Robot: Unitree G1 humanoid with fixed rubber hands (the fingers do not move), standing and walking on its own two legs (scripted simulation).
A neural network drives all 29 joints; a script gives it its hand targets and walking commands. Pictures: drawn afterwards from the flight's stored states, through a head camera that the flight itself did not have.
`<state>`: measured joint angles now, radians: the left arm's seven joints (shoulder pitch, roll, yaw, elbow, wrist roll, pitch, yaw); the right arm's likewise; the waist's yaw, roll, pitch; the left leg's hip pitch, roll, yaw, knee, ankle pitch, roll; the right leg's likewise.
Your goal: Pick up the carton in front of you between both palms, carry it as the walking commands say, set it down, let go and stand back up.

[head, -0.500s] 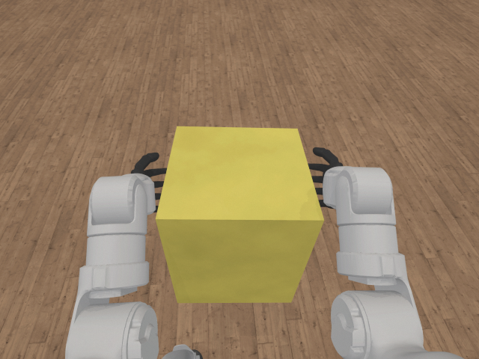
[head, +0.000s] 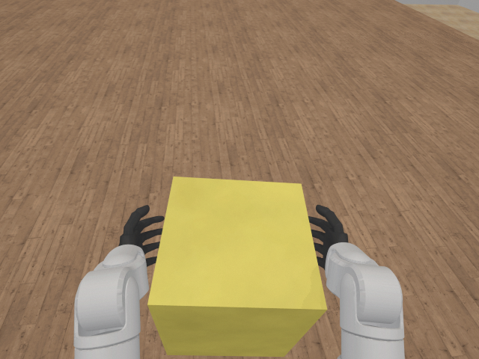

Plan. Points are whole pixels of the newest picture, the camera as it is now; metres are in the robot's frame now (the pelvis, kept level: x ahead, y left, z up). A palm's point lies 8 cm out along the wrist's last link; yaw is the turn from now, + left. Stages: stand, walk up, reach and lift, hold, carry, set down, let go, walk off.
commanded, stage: carry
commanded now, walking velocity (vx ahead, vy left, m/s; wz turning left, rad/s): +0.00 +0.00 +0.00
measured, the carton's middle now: (232, 272) +0.28 +0.00 +0.02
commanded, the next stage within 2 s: none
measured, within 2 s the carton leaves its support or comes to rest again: neither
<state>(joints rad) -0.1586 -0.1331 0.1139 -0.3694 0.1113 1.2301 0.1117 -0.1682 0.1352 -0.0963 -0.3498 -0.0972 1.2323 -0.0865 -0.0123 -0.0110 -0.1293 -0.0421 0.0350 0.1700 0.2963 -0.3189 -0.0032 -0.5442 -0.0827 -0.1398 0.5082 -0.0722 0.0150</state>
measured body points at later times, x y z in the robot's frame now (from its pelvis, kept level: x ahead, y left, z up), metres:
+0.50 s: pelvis +0.20 +0.00 +0.00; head +0.15 +0.01 +0.44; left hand +0.47 +0.17 +0.08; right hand +0.48 -0.13 +0.09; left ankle +0.24 +0.11 -0.74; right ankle +0.17 -0.11 -0.74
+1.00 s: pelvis +0.22 +0.02 -0.01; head +0.18 +0.02 +0.44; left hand +0.49 +0.17 +0.06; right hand +0.49 -0.13 +0.06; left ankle +0.24 +0.11 -0.74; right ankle +0.17 -0.11 -0.74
